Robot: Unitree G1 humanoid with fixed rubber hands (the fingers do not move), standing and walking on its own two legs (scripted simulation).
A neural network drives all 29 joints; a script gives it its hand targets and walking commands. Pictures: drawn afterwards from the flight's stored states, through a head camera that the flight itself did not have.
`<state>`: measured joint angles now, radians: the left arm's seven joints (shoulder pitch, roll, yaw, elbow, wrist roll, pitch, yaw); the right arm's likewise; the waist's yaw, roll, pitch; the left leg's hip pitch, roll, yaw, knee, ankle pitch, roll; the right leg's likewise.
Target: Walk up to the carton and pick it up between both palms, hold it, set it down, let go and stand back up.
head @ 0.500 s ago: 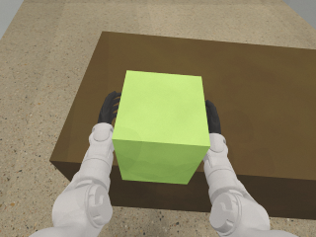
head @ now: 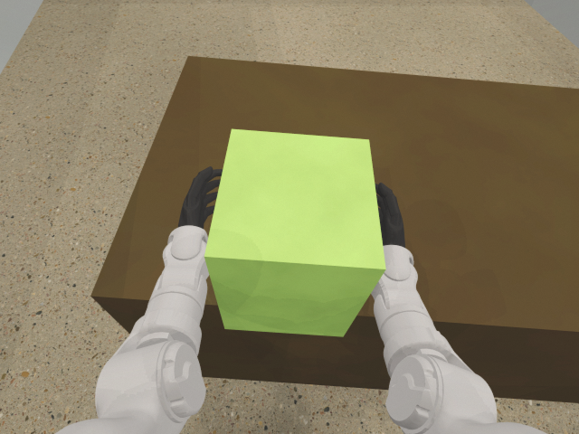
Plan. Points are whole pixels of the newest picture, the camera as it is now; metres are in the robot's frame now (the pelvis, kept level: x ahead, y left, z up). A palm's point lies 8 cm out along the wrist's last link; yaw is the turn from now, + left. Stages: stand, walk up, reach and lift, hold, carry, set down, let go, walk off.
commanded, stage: reach and lift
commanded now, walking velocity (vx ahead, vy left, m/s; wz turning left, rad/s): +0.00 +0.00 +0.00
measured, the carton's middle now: (291, 241) +0.38 +0.01 +0.00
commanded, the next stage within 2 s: none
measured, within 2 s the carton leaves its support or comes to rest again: leaves its support in 0.66 s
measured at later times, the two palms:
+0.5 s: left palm (191, 224) +0.37 +0.16 +0.05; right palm (394, 235) +0.36 -0.13 +0.06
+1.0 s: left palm (194, 195) +0.38 +0.15 +0.11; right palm (411, 212) +0.37 -0.14 +0.10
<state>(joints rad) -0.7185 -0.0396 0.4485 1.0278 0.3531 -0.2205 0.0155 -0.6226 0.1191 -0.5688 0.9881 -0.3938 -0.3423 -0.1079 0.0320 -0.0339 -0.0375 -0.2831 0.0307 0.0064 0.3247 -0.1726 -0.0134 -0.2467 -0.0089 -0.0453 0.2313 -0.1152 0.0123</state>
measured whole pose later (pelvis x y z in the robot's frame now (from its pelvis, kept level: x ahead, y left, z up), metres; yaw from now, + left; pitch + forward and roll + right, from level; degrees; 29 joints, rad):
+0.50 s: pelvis -0.02 -0.01 +0.00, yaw +1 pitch +7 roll -1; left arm -0.74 -0.02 0.45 1.06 0.38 -0.30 0.03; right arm -0.69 0.07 -0.56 1.18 -0.39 -0.53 -0.17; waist 0.03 -0.09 -0.04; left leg -0.28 0.04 -0.01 0.28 -0.12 -0.03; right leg -0.25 0.00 -0.06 0.20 -0.08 0.00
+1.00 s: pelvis -0.01 -0.01 +0.00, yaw +0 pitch +3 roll -1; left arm -0.71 0.03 0.25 0.95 0.15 -0.10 0.09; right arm -0.65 -0.01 -0.13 0.96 0.01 -0.21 -0.21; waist -0.01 -0.02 -0.09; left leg -0.20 0.04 0.00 0.33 -0.17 -0.02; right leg -0.16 0.00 -0.05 0.24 -0.12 0.01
